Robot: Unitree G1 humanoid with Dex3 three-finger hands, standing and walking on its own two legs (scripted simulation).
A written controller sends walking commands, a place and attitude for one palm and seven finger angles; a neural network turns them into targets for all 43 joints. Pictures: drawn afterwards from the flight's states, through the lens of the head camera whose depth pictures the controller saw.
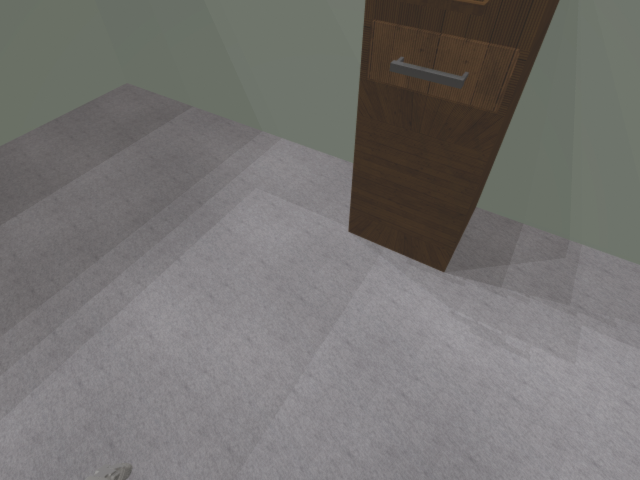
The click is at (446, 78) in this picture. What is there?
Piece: drawer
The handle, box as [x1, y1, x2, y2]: [389, 57, 468, 88]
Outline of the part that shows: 389,70 459,88 462,86 468,74 468,72 465,72 461,76 404,63 402,61 403,57 400,57 396,61 393,60 390,63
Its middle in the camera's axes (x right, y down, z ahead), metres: +0.29 -0.45 +1.03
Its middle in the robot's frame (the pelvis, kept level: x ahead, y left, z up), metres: +1.09 -0.24 +0.01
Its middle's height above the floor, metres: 0.78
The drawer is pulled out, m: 0.00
